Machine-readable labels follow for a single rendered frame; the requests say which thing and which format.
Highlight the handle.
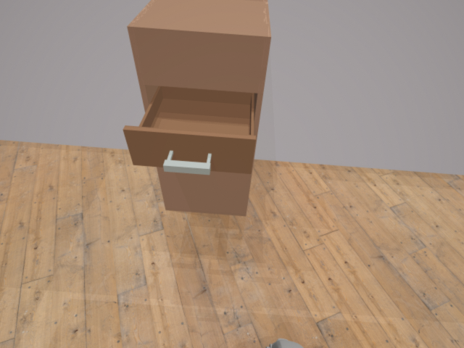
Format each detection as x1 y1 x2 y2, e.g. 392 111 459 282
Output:
163 151 212 175

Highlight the cabinet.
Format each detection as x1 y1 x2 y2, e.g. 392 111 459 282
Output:
127 0 271 216

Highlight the drawer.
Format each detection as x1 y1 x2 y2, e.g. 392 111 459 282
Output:
123 86 256 174

